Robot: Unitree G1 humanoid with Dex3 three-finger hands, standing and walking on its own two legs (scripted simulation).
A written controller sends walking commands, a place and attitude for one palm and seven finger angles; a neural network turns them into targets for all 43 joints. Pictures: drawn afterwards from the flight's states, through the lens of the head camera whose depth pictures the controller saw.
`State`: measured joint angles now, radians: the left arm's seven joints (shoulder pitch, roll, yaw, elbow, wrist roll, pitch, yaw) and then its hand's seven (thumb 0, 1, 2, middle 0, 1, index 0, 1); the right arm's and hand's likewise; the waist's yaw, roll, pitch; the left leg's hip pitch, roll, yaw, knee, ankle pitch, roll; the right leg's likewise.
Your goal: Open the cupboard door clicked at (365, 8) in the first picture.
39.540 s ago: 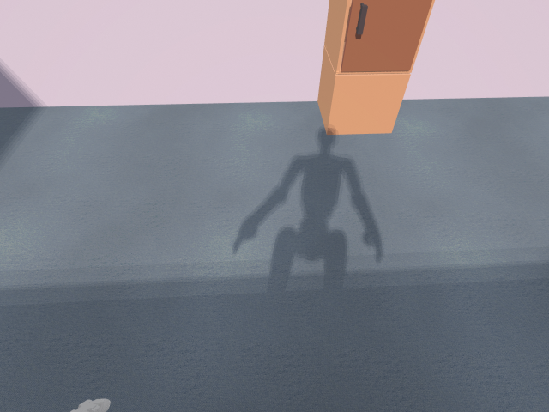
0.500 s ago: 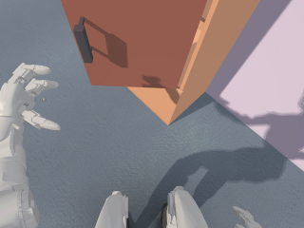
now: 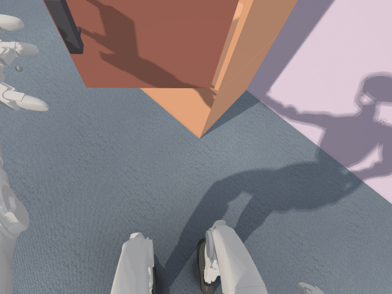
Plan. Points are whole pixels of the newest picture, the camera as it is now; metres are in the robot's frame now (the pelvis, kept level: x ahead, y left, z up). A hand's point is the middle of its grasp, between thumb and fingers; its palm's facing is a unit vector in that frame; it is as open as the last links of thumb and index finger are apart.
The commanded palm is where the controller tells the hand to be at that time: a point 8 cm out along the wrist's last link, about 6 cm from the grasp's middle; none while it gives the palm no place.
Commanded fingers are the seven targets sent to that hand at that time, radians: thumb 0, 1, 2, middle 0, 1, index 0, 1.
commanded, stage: move the hooked fingers beside the handle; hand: left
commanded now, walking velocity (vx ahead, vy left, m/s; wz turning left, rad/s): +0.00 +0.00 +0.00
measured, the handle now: (67, 17) +0.63 +0.22 +0.06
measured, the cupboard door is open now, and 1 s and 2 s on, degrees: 46 46 46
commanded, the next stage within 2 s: slide the fingers in behind the handle in 1.10 s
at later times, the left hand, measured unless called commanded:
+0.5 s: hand (35, 41) +0.57 +0.26 +0.05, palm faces -0.01 -1.00 -0.04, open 14.0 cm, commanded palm +0.57 +0.28 +0.05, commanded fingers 0.00 -0.50 0.30 -0.30 -1.20 -0.30 -1.20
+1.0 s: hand (28, 45) +0.56 +0.27 +0.06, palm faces +0.00 -1.00 -0.03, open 14.0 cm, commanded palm +0.56 +0.29 +0.05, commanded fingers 0.00 -0.50 0.30 -0.30 -1.20 -0.30 -1.20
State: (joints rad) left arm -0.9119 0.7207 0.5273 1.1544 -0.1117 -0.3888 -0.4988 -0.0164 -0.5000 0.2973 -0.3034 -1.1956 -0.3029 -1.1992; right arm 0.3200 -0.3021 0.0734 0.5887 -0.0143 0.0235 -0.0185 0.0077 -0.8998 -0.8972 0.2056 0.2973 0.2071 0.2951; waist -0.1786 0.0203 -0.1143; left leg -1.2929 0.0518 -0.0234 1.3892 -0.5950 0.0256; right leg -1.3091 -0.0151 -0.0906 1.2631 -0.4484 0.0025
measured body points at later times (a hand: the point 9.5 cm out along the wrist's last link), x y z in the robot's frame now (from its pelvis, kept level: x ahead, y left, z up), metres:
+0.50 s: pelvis +0.00 +0.01 -0.01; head +0.22 +0.05 +0.39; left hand +0.57 +0.32 +0.06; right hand -0.02 -0.25 -0.10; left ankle +0.02 +0.10 -0.60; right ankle +0.07 -0.13 -0.60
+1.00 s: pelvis +0.01 +0.01 +0.00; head +0.22 +0.06 +0.40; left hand +0.56 +0.33 +0.06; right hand +0.03 -0.26 -0.09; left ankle +0.02 +0.10 -0.60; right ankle +0.07 -0.13 -0.60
